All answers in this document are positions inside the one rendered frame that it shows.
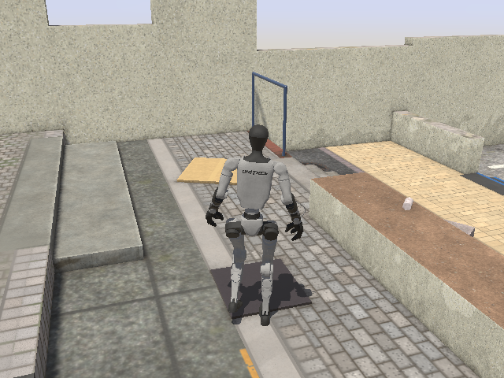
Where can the left robot thigh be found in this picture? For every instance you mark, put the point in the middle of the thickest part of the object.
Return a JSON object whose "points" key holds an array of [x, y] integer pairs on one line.
{"points": [[233, 232]]}

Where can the humanoid robot torso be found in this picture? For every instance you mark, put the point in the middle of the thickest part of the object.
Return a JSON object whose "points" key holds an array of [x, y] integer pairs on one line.
{"points": [[254, 181]]}

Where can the robot right forearm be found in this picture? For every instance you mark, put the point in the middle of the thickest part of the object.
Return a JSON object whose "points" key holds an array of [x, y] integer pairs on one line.
{"points": [[293, 211]]}

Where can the right robot upper arm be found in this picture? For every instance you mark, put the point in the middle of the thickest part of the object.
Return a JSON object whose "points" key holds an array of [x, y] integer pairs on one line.
{"points": [[284, 182]]}

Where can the left robot upper arm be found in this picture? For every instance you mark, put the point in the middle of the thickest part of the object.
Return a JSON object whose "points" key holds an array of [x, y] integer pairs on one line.
{"points": [[226, 175]]}

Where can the robot right hand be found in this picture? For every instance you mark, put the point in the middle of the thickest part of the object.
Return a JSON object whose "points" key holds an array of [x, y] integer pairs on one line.
{"points": [[296, 228]]}

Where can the robot left forearm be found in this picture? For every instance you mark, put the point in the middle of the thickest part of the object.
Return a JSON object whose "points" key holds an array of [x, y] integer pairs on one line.
{"points": [[215, 203]]}

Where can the robot left hand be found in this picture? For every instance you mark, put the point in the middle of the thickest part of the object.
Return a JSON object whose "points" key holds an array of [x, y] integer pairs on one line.
{"points": [[209, 216]]}

